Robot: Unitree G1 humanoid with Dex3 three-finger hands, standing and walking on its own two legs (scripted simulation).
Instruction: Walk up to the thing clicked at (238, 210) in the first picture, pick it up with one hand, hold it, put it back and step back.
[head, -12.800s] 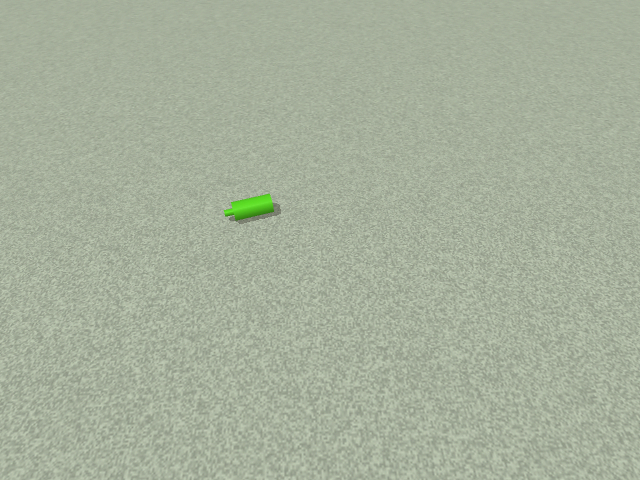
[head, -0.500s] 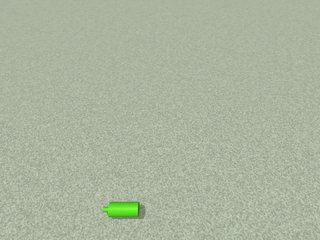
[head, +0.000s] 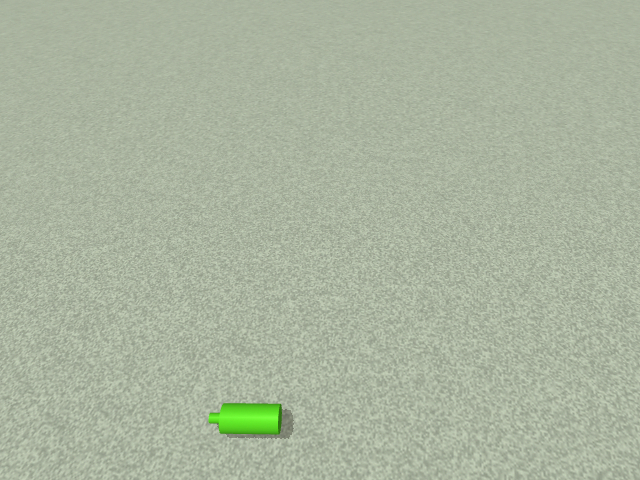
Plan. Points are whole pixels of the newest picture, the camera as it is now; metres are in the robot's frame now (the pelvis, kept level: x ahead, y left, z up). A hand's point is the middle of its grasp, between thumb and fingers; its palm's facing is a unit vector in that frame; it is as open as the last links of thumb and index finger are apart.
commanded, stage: stand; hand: left
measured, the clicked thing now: (244, 418) +0.42 +0.27 -0.74
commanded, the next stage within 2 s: walk up in 0.24 s
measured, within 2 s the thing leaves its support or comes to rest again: neither
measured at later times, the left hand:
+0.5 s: hand out of the picture +0.07 +0.28 -0.17, palm faces -0.03 -0.92 -0.39, open 7.3 cm
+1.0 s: hand out of the picture -0.06 +0.30 -0.18, palm faces -0.08 -0.91 -0.40, open 7.3 cm
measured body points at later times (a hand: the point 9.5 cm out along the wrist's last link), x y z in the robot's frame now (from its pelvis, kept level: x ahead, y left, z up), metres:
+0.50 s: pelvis -0.05 +0.01 -0.01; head +0.02 +0.02 +0.43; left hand +0.07 +0.33 -0.14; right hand +0.04 -0.31 -0.14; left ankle -0.08 +0.14 -0.70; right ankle +0.00 -0.09 -0.75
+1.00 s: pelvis -0.17 +0.03 -0.03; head -0.09 +0.04 +0.41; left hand -0.05 +0.35 -0.16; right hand -0.07 -0.29 -0.14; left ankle -0.10 +0.17 -0.75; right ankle -0.21 -0.10 -0.76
